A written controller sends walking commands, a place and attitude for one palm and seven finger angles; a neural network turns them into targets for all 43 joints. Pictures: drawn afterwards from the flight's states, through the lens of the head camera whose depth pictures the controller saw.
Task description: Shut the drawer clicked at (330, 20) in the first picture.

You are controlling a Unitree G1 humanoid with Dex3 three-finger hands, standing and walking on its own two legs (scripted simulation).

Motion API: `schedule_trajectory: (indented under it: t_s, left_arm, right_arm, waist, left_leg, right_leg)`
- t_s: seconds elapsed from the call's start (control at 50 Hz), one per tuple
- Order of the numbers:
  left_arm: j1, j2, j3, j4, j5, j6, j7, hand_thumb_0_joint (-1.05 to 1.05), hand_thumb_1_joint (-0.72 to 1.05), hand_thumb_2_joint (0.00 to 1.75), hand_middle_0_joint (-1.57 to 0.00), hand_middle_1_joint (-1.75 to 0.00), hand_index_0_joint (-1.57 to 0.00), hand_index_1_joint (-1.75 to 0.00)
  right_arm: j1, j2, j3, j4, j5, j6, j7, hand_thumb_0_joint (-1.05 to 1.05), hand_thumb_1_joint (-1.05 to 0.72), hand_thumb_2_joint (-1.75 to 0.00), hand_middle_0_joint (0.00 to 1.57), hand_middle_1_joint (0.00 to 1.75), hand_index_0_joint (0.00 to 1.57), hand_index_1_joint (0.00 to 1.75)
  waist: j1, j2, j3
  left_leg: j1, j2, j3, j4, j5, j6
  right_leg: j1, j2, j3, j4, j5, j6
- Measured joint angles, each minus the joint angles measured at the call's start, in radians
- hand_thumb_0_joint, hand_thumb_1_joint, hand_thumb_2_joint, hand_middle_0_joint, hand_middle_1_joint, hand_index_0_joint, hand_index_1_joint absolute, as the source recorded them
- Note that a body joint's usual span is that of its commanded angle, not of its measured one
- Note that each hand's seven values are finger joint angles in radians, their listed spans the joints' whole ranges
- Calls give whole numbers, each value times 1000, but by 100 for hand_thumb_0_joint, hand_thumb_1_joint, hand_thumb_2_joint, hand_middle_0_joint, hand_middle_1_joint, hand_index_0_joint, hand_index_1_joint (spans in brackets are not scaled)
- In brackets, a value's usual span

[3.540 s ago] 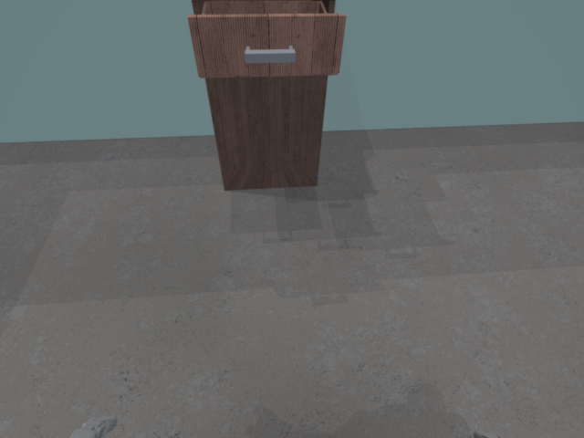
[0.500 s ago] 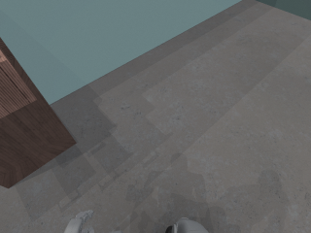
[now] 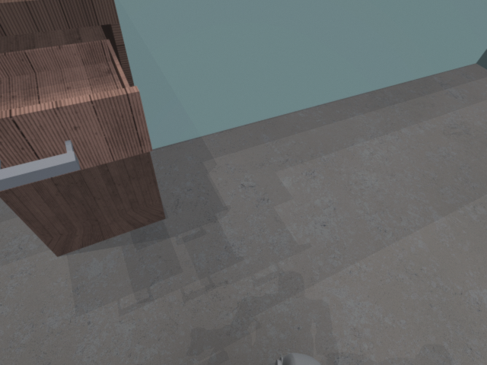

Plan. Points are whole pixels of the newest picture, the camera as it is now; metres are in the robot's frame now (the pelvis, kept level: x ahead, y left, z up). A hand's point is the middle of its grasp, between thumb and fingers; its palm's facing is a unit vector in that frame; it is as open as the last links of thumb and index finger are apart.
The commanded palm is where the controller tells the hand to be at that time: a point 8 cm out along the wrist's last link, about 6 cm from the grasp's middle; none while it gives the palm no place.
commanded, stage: turn to face it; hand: left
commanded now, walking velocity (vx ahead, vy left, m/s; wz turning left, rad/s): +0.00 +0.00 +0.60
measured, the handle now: (34, 162) +0.42 +0.41 +0.05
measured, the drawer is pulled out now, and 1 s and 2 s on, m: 0.28 0.28 0.28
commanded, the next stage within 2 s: take the last steps up to it in 0.70 s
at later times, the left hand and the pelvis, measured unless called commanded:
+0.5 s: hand out of the picture +0.01 +0.15 -0.14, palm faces +0.32 -0.90 -0.29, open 7.4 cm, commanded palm none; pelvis -0.02 -0.07 +0.01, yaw +18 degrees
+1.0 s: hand out of the picture -0.14 +0.17 -0.17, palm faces +0.50 -0.84 -0.20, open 7.4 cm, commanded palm none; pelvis -0.05 -0.01 +0.01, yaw +27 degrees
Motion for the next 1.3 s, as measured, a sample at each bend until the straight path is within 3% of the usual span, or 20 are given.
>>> schedule_trajectory:
  t_s: [0.06, 0.16, 0.26, 0.32, 0.34, 0.38, 0.42, 0.48, 0.54, 0.62, 0.72, 0.78, 0.8, 0.84, 0.88, 0.96, 1.04, 1.18, 1.3]
  left_arm:
    - [9, 13, 5, -4, -4, -1, -1, 0, 91, 90, -20, -30, -20, -30]
    - [3, 24, 7, -14, -9, 3, 5, 0, 91, 90, -20, -30, -20, -30]
    - [-31, 10, -3, -40, -14, -3, 6, 0, 91, 90, -20, -30, -20, -30]
    - [-42, -7, -15, -64, -18, -19, 6, 0, 91, 90, -20, -30, -20, -30]
    - [-37, -9, -20, -76, -16, -28, 5, 0, 91, 90, -20, -30, -20, -30]
    - [-35, -29, -30, -81, -7, -39, 8, 0, 90, 90, -20, -30, -20, -30]
    - [-17, -45, -43, -85, -4, -36, 8, 0, 90, 90, -20, -30, -20, -30]
    - [12, -54, -50, -82, -4, -38, 8, 0, 90, 90, -21, -30, -21, -30]
    - [30, -57, -56, -75, -2, -46, 8, 0, 90, 90, -21, -30, -21, -30]
    - [55, -58, -61, -67, 5, -55, 6, 0, 90, 90, -21, -30, -21, -30]
    - [86, -42, -55, -42, 13, -51, 3, 0, 90, 90, -21, -30, -21, -30]
    - [107, -19, -44, -19, 8, -43, 4, 0, 90, 90, -21, -30, -21, -30]
    - [114, -9, -39, -13, 2, -36, 4, 0, 90, 90, -21, -30, -21, -30]
    - [106, 16, -32, 10, -4, -13, 10, 0, 90, 90, -21, -30, -21, -30]
    - [103, 29, -27, 32, -1, 0, 11, 0, 90, 90, -20, -30, -20, -30]
    - [98, 32, -29, 59, 5, -11, -8, 1, 91, 90, -20, -30, -20, -30]
    - [88, 20, -37, 68, 8, -28, -19, 0, 91, 90, -20, -30, -20, -30]
    - [39, -11, -42, 68, 8, -30, -31, 0, 91, 90, -20, -30, -20, -30]
    - [-23, -40, -43, 53, 3, -39, -40, 0, 91, 90, -20, -30, -20, -30]
  right_arm:
    - [1, -7, 0, 1, 4, 1, -1, 1, -91, -90, 21, 30, 20, 30]
    - [-5, -21, -11, -3, 4, 10, 4, 1, -90, -90, 21, 30, 20, 30]
    - [-20, -46, -25, -10, 1, 24, 9, 1, -90, -90, 21, 30, 20, 30]
    - [-28, -66, -37, -15, 3, 36, 12, 1, -90, -90, 21, 30, 20, 30]
    - [-26, -72, -41, -20, 6, 40, 14, 1, -90, -90, 21, 30, 20, 30]
    - [-35, -89, -55, -17, 9, 51, 13, 1, -90, -90, 21, 30, 20, 30]
    - [-33, -102, -64, -17, 4, 63, 18, 1, -90, -90, 20, 30, 20, 30]
    - [-39, -112, -65, -17, -1, 67, 29, 1, -91, -90, 20, 30, 20, 30]
    - [-47, -112, -61, -20, 0, 64, 32, 1, -91, -90, 20, 30, 20, 30]
    - [-69, -107, -51, -10, 4, 72, 30, 1, -91, -90, 20, 30, 20, 30]
    - [-114, -91, -30, -8, 13, 65, 25, 1, -91, -90, 20, 30, 19, 30]
    - [-131, -75, -15, -17, 17, 43, 24, 1, -91, -90, 20, 30, 19, 30]
    - [-134, -69, -11, -21, 15, 31, 24, 1, -91, -90, 20, 30, 20, 30]
    - [-142, -44, 1, -21, 12, 19, 20, 1, -91, -90, 20, 30, 20, 30]
    - [-136, -24, 15, -16, 7, 9, 12, 1, -91, -90, 20, 30, 20, 30]
    - [-91, 3, 27, 0, 6, -13, -2, 1, -90, -90, 20, 30, 20, 30]
    - [-27, 5, 16, 24, 12, -40, -15, 0, -93, -90, 21, 30, 20, 30]
    - [101, 2, 9, 92, 4, -47, -15, 0, -92, -90, 21, 30, 20, 30]
    - [190, 1, 5, 154, -6, -42, -13, 0, -91, -90, 21, 30, 20, 30]
  waist:
    - [5, 14, 0]
    - [-2, 32, -1]
    - [-16, 54, 4]
    - [-20, 71, -1]
    - [-17, 70, -8]
    - [-12, 90, -4]
    - [-12, 94, -15]
    - [-11, 83, -21]
    - [-10, 68, -13]
    - [8, 52, 3]
    - [41, 33, 26]
    - [52, 19, 27]
    - [52, 13, 24]
    - [62, -21, 35]
    - [65, -27, 29]
    - [51, -13, 0]
    - [35, -9, -29]
    - [0, -8, -45]
    - [-45, 21, -26]
  left_leg:
    - [17, -14, -27, -70, 46, 5]
    - [17, -32, -81, -110, 82, -1]
    - [-15, -51, -141, -92, 97, -22]
    - [-49, -68, -179, -55, 96, -44]
    - [-68, -80, -187, -28, 88, -53]
    - [-127, -86, -186, 134, -82, -69]
    - [-190, -91, -158, 347, -156, -73]
    - [-233, -61, -114, 555, -118, -92]
    - [-220, -26, -98, 592, -97, -110]
    - [-157, 3, -84, 489, -136, -119]
    - [-47, 2, -48, 265, -189, -105]
    - [52, -9, -18, 50, -85, -88]
    - [74, -11, -17, -4, -50, -66]
    - [70, -30, -13, 18, -70, -23]
    - [88, -30, -15, -1, -72, -4]
    - [148, -29, -32, -101, -25, 6]
    - [205, -44, -37, -193, 15, 14]
    - [274, -64, -34, -270, 28, 12]
    - [305, -51, -37, -267, -8, -15]
  right_leg:
    - [-11, -3, 42, 9, 46, 18]
    - [40, 0, 73, -122, 23, 34]
    - [113, 28, 79, -285, -3, 25]
    - [190, 50, 69, -451, 54, 13]
    - [228, 48, 65, -542, 96, 0]
    - [230, 46, 41, -536, 128, -44]
    - [247, 27, 12, -540, 114, -63]
    - [280, 5, -15, -582, 125, -68]
    - [298, -15, -45, -603, 136, -69]
    - [300, -37, -79, -603, 135, -64]
    - [278, -60, -111, -574, 126, -45]
    - [254, -73, -132, -523, 105, -21]
    - [233, -79, -132, -482, 90, -13]
    - [179, -74, -59, -341, -47, -3]
    - [131, -45, -9, -201, -95, -2]
    - [71, -16, 26, -42, -6, -4]
    - [48, -16, 43, -40, 76, -3]
    - [37, -24, 37, -184, 129, -6]
    - [67, -14, 18, -372, 117, -25]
